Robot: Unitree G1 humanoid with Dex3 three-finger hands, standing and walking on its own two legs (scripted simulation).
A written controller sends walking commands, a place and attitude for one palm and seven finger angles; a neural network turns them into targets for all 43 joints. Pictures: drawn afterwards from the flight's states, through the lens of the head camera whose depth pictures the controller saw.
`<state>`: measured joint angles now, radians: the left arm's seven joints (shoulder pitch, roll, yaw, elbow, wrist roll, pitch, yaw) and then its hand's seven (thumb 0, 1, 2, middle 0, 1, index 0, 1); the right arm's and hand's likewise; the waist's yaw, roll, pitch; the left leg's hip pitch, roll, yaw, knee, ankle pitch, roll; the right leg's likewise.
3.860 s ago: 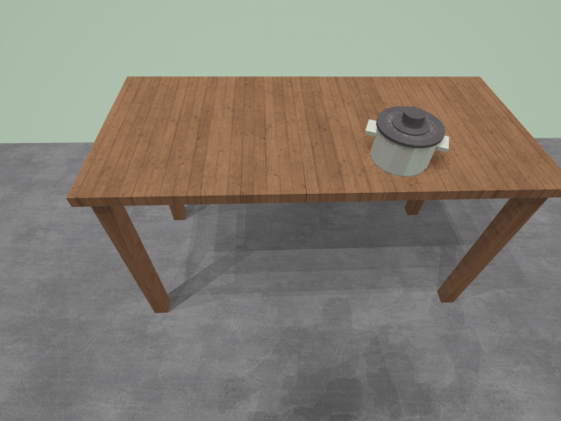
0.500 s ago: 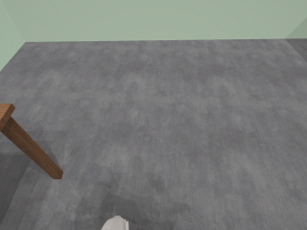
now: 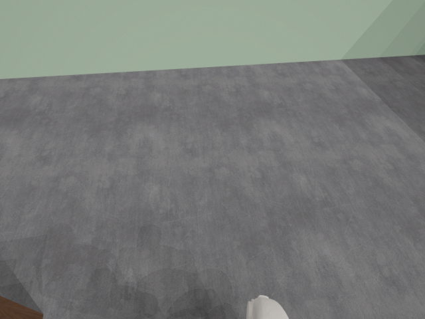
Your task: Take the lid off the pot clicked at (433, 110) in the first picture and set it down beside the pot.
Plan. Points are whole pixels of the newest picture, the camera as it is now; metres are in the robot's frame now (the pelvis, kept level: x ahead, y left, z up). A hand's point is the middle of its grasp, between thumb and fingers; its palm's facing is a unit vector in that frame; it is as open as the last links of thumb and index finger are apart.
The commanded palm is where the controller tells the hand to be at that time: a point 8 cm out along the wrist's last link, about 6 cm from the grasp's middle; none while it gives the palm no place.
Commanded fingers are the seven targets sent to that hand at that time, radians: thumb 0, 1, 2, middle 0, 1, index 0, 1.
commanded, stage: walk to a spot facing it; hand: left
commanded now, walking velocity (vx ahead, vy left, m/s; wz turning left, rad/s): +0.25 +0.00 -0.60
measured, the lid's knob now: out of the picture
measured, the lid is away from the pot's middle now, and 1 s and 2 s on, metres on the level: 0.00 0.00 0.00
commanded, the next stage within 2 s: turn to face it in 0.16 s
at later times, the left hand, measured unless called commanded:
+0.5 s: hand (194, 243) +0.32 +0.06 -0.16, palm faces -0.15 -0.97 -0.21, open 7.3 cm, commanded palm none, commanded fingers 0.00 0.90 0.90 -0.20 -0.30 -0.20 -0.30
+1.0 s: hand (144, 284) +0.22 +0.17 -0.18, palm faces +0.23 -0.94 -0.26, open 7.4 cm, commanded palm none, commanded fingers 0.00 0.90 0.90 -0.20 -0.30 -0.20 -0.30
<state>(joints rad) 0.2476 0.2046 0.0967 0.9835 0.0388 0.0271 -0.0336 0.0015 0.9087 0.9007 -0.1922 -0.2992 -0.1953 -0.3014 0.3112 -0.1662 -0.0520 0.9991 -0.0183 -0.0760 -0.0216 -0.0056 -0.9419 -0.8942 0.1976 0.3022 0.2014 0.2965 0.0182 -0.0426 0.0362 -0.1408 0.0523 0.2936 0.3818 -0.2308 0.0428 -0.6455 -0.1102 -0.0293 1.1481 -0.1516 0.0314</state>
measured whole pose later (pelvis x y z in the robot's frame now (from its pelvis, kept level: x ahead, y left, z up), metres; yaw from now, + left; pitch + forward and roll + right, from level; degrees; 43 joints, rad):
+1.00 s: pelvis +0.21 -0.06 -0.01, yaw +11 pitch +1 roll -1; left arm 0.20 0.26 0.09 0.95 0.02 0.07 0.01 0.00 0.91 0.90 -0.19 -0.30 -0.20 -0.30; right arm 0.18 -0.21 -0.05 0.92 -0.02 0.03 0.00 0.00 -0.91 -0.89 0.20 0.30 0.20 0.30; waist 0.01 -0.02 0.08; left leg -0.31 0.03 0.06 0.54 -0.25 0.03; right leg -0.50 -0.09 -0.05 1.10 -0.42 0.10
